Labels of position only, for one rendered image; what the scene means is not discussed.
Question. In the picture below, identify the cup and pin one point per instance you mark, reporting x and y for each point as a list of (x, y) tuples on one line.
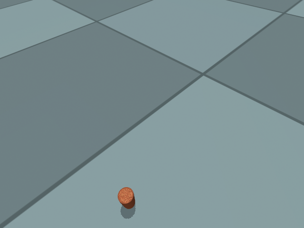
[(126, 197)]

